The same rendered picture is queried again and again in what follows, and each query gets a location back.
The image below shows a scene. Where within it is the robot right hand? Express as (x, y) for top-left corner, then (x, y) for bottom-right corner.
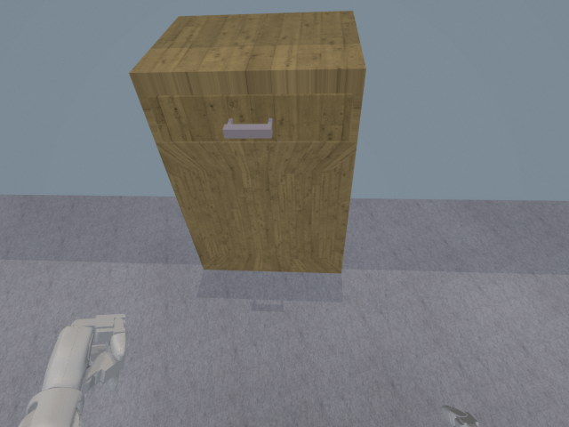
(441, 405), (479, 427)

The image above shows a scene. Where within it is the handle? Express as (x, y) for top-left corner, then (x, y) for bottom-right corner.
(223, 118), (273, 139)

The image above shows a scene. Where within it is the drawer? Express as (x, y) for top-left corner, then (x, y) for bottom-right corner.
(148, 93), (353, 141)

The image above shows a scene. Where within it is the cabinet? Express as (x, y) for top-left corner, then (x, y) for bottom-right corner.
(129, 11), (366, 273)

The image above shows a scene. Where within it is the robot left hand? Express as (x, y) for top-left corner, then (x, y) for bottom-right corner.
(42, 314), (126, 394)

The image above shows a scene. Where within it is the robot left forearm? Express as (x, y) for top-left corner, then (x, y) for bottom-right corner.
(19, 387), (84, 427)

